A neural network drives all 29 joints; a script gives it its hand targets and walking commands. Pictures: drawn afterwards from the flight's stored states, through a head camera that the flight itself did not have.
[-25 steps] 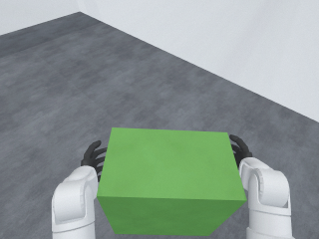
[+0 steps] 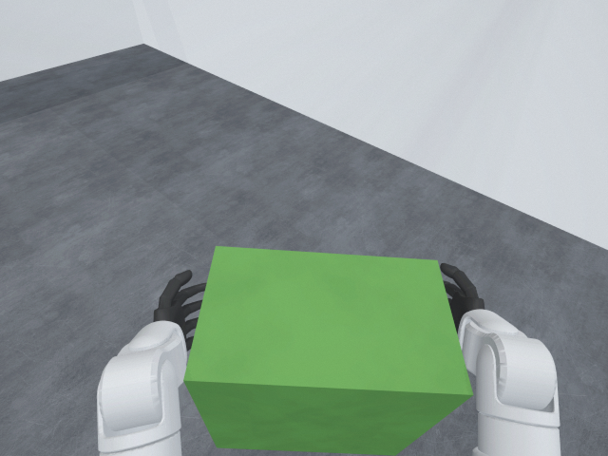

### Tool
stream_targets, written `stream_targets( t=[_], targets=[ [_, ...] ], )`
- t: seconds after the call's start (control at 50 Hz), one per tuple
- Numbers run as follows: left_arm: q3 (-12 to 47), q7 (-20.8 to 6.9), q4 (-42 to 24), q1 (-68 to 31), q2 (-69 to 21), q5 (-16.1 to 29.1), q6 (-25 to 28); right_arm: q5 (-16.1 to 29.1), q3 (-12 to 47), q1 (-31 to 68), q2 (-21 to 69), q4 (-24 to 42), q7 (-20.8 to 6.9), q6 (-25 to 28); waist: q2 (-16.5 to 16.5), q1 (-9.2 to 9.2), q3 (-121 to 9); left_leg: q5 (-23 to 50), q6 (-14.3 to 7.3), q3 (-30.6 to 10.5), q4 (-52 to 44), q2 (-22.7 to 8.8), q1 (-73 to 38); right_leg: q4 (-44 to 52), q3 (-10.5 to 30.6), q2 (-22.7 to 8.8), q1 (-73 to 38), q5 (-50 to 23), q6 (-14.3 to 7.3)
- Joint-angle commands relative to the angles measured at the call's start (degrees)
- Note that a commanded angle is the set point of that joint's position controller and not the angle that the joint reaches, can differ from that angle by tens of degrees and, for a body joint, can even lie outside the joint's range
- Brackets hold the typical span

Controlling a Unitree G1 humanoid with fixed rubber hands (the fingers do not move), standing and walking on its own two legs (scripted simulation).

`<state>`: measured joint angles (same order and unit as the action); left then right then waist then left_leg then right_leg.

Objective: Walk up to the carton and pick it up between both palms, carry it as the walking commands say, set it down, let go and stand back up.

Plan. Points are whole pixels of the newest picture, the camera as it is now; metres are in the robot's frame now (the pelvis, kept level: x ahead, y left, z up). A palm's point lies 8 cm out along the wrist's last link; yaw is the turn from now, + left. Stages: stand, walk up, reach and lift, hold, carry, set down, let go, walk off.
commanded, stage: carry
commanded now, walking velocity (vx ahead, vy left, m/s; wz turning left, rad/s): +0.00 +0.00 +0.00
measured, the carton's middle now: (316, 363) +0.25 +0.01 +0.02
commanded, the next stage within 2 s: none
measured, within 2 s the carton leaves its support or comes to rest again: neither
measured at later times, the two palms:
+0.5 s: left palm (181, 359) +0.22 +0.16 +0.08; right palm (491, 359) +0.22 -0.19 +0.08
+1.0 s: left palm (195, 344) +0.24 +0.15 +0.08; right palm (493, 345) +0.24 -0.20 +0.08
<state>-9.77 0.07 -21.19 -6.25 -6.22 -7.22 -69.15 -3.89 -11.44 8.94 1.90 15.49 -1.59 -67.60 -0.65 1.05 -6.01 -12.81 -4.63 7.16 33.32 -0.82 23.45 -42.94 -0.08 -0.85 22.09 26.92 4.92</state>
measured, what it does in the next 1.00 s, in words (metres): steps on the spot: right foot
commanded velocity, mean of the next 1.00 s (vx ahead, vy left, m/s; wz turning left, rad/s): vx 0.00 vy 0.00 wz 0.00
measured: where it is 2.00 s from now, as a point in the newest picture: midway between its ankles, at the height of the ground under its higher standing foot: outside the picture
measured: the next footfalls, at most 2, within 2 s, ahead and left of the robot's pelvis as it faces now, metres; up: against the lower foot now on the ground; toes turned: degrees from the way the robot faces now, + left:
right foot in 0.06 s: +0.02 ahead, -0.14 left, +0.00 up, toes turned -1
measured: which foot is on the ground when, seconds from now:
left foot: down 0.00-1.00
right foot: up 0.00-0.04, down 0.06-1.00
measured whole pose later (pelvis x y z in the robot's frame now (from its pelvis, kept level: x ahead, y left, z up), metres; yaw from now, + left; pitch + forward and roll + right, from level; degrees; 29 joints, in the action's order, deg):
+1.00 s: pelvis -0.01 -0.02 +0.00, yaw -1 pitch +3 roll +0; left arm -9.7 -0.3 -18.9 -5.7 -6.7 -7.2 -69.3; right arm -3.9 -11.4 7.5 1.6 15.5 -0.8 -69.2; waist -0.3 1.0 -7.2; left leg -10.1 -3.5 8.6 30.4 -0.4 23.4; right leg -34.4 -0.3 -0.7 18.7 18.7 0.4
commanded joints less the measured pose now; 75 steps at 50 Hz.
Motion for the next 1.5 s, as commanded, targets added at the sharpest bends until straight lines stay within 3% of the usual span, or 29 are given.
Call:
stream_targets(
  t=[0.0, 0.08, 0.16, 0.3, 0.32, 0.36, 0.38, 0.5, 0.54, 0.68, 0.82, 0.84, 0.86, 0.96, 1.0, 1.06, 1.12, 1.18, 1.2, 1.22, 1.24, 1.26, 1.28, 1.32, 1.34, 1.38, 1.4, 1.42, 1.48],
  targets=[
    [44.0, -11.7, -5.1, -28.6, -45.8, 23.9, 0.7, 20.2, 44.1, 26.8, 49.7, 11.8, -10.4, -0.4, -8.5, -0.92, -14.6, -8.8, 0.7, -15.2, -17.5, -12.5, -3.7, 15.1, -5.9, -1.1, -10.6, -7.0, -3.8],
    [41.5, -12.5, 0.8, -25.1, -47.4, 23.1, 0.6, 21.1, 47.7, 29.9, 50.0, 14.5, -9.7, -0.5, 7.4, -1.18, -14.4, 0.9, 4.1, -9.1, -11.0, -7.6, -5.0, 20.0, 3.9, -9.8, -10.3, -9.7, -6.0],
    [42.4, -12.4, -2.5, -30.6, -46.2, 25.1, 0.2, 20.5, 46.2, 27.5, 49.4, 8.6, -9.8, -1.8, 5.4, -1.49, -13.3, 4.8, 3.4, -8.8, -8.4, -6.8, -10.1, 20.1, 3.2, -9.3, -3.0, -9.0, -5.2],
    [41.9, -13.0, 2.8, -27.8, -45.9, 23.9, -0.3, 20.5, 45.1, 31.3, 49.4, 9.3, -10.0, -2.1, 3.5, -1.22, -9.2, -15.1, 4.3, -13.2, -17.0, -8.7, -1.5, 16.5, 1.8, -4.1, -3.0, 0.7, -5.9],
    [43.9, -12.7, -1.1, -32.3, -47.1, 25.2, 0.1, 21.3, 45.4, 31.9, 50.4, 9.5, -10.5, -1.5, -2.9, -1.29, -9.0, -13.8, 4.7, -11.8, -17.3, -8.2, -2.4, 15.0, 0.1, -3.5, -2.3, -1.9, -6.2],
    [43.1, -11.7, -2.8, -28.9, -44.3, 23.1, -0.3, 20.2, 44.3, 26.9, 48.0, 8.1, -10.5, -2.2, -4.2, -1.06, -10.9, -17.5, 4.7, -13.5, -19.7, -9.0, -0.8, 14.0, 0.5, -4.4, -4.3, -1.6, -6.0],
    [42.3, -11.9, -1.8, -30.3, -44.8, 23.6, -0.3, 20.1, 44.7, 28.5, 48.2, 7.6, -10.2, -2.3, 0.5, -1.31, -10.0, -17.3, 4.1, -14.4, -20.1, -9.8, -2.2, 13.6, -1.3, -2.9, -3.8, -3.8, -5.7],
    [44.0, -11.8, -4.7, -30.4, -46.4, 24.4, 0.2, 22.1, 46.1, 31.2, 50.3, 11.7, -10.5, -1.4, -1.9, -1.31, -12.8, -7.9, 3.9, -11.5, -15.5, -8.2, -6.0, 16.2, 1.8, -5.3, -4.1, -7.7, -6.1],
    [43.1, -11.9, -2.3, -29.5, -45.4, 23.8, 0.3, 20.5, 45.5, 28.1, 50.0, 8.6, -9.9, -1.9, 5.5, -1.53, -12.4, -0.3, 3.4, -10.5, -11.6, -8.1, -8.6, 17.1, 1.7, -5.8, -3.2, -11.4, -5.8],
    [44.2, -11.5, -3.9, -27.3, -45.5, 23.9, 0.1, 20.8, 45.0, 27.2, 48.3, 11.7, -9.9, -1.5, -2.6, -1.23, -13.7, -2.3, 3.6, -13.6, -16.0, -10.0, -8.3, 13.6, 1.4, -3.9, -5.7, -11.0, -6.2],
    [42.7, -11.5, -3.6, -26.2, -45.1, 24.0, 0.2, 20.9, 46.0, 29.5, 49.2, 13.4, -8.9, -1.1, 5.0, -1.48, -18.6, 15.0, 1.2, -10.2, -7.5, -8.6, -12.0, 15.1, 2.3, -6.3, -8.7, -20.3, -6.6],
    [43.9, -11.7, -4.9, -30.1, -46.1, 25.4, 0.6, 21.7, 45.8, 30.7, 50.1, 13.6, -9.1, -1.1, 6.9, -1.86, -16.1, 13.9, 2.0, -11.0, -7.9, -8.7, -11.9, 14.3, 1.5, -6.0, -7.2, -19.0, -6.0],
    [43.5, -11.7, -3.0, -28.0, -46.0, 24.1, 0.4, 22.0, 46.4, 32.1, 49.9, 14.4, -9.4, -0.8, 1.4, -1.4, -14.7, 12.3, 1.5, -11.3, -9.3, -8.4, -9.8, 13.7, 1.9, -6.2, -8.0, -16.6, -6.0],
    [43.2, -11.7, -5.2, -27.3, -45.3, 24.8, 0.7, 21.2, 46.4, 29.4, 48.6, 15.9, -8.8, -0.8, 5.8, -1.41, -17.1, 8.4, 1.8, -9.8, -7.7, -7.5, -10.6, 15.4, 3.3, -6.8, -7.6, -16.7, -6.5],
    [43.1, -12.0, -5.5, -29.5, -45.4, 25.4, 0.7, 21.1, 46.4, 29.0, 50.0, 13.2, -8.8, -0.7, 4.2, -1.55, -15.6, 7.7, 1.5, -9.7, -7.3, -6.7, -7.2, 16.0, 3.3, -7.4, -10.0, -21.2, -7.1],
    [43.4, -11.2, -3.9, -29.4, -45.0, 23.5, 0.8, 21.3, 44.8, 31.6, 48.4, 13.2, -9.5, -0.5, -2.7, -1.22, -13.2, 2.5, 2.2, -12.3, -12.4, -9.6, -8.6, 13.5, 2.0, -5.1, -5.8, -11.2, -6.4],
    [42.6, -11.0, -2.4, -29.0, -44.5, 23.0, 1.0, 18.0, 41.9, 25.3, 48.2, 7.3, -9.0, -0.4, 0.1, -1.38, -13.2, 0.1, 1.7, -13.0, -14.8, -9.2, -8.1, 14.5, 1.4, -4.2, -7.9, -10.9, -6.6],
    [31.8, -11.8, 13.2, -23.9, -39.6, 15.4, 6.2, 11.7, 35.4, 24.8, 45.7, -4.9, -8.9, 5.0, 4.6, -1.38, -14.0, 5.9, 1.3, -11.1, -10.5, -8.7, -8.5, 16.3, 2.1, -5.4, -8.2, -15.1, -7.1],
    [34.8, -11.7, 10.8, -25.6, -42.1, 16.7, 7.5, 13.4, 37.5, 27.0, 46.2, -0.4, -9.3, 6.3, 0.8, -1.12, -14.0, 2.1, 1.9, -12.4, -13.4, -8.6, -7.4, 15.0, 1.8, -4.4, -9.3, -11.7, -7.0],
    [38.1, -11.6, 3.2, -26.9, -43.4, 19.0, 8.3, 16.4, 41.5, 29.6, 47.1, 7.3, -9.5, 6.8, 1.6, -0.9, -13.1, 4.3, 1.9, -10.1, -10.5, -7.9, -6.1, 16.3, 1.9, -6.0, -8.2, -13.6, -6.5],
    [36.3, -11.3, 7.3, -24.5, -42.5, 17.1, 9.2, 13.8, 38.3, 24.4, 46.5, 1.3, -9.5, 7.5, 0.4, -0.96, -13.4, 7.1, 1.9, -10.0, -10.7, -7.6, -8.5, 14.3, 1.6, -5.6, -6.2, -13.6, -6.0],
    [41.0, -11.0, -3.1, -28.5, -44.2, 21.7, 8.6, 19.7, 44.6, 28.8, 50.4, 10.3, -9.2, 6.8, 3.3, -0.99, -14.9, 6.5, 1.9, -10.2, -10.5, -8.1, -9.2, 14.7, 1.0, -5.0, -7.9, -13.9, -6.2],
    [35.1, -11.0, 6.7, -25.2, -40.3, 16.5, 9.4, 13.7, 38.7, 24.7, 46.0, 0.7, -9.2, 7.7, 6.7, -1.24, -13.8, 6.5, 1.8, -11.4, -10.6, -8.6, -8.7, 15.3, 1.9, -4.9, -8.3, -14.3, -6.7],
    [33.6, -10.9, 10.2, -20.6, -39.6, 14.4, 11.2, 12.4, 37.5, 24.0, 44.3, -0.3, -9.1, 9.6, -0.5, -0.79, -18.2, 14.3, 1.8, -8.7, -7.5, -7.5, -10.9, 12.8, 2.5, -6.2, -8.6, -21.1, -6.1],
    [38.8, -10.6, 0.9, -27.5, -41.0, 18.8, 10.8, 15.4, 40.7, 26.4, 45.2, 6.9, -9.0, 9.2, -0.3, -0.97, -16.1, 13.4, 1.7, -9.6, -9.0, -8.3, -10.5, 13.0, 1.8, -5.0, -6.7, -17.2, -5.9],
    [40.7, -10.4, -0.1, -27.3, -42.4, 20.1, 10.3, 16.9, 41.4, 24.3, 47.4, 6.1, -9.3, 8.8, -3.3, -0.87, -16.2, 11.0, 2.1, -11.4, -11.2, -8.7, -11.5, 11.9, 1.1, -4.1, -6.4, -13.3, -6.2],
    [42.8, -10.6, -4.3, -27.6, -43.3, 22.3, 8.6, 19.1, 44.8, 26.6, 47.9, 12.2, -8.8, 7.3, 0.6, -0.91, -15.7, 6.1, 2.0, -12.1, -12.1, -9.2, -10.5, 13.8, 0.7, -3.3, -6.9, -10.8, -7.2],
    [34.5, -10.8, 11.8, -22.3, -39.4, 14.3, 10.3, 11.9, 36.4, 26.6, 41.9, 1.4, -9.2, 9.4, -0.4, -0.97, -12.5, 1.0, 1.1, -11.7, -12.3, -9.3, -9.4, 14.5, 0.7, -3.5, -5.0, -10.5, -6.5],
    [36.0, -10.5, 4.7, -24.6, -39.2, 17.1, 11.2, 14.1, 40.3, 24.0, 44.3, 3.1, -8.3, 9.4, 7.5, -1.31, -13.7, 3.7, 1.8, -10.5, -10.6, -7.9, -7.9, 16.7, 1.0, -4.4, -8.4, -13.3, -6.6]
  ],
)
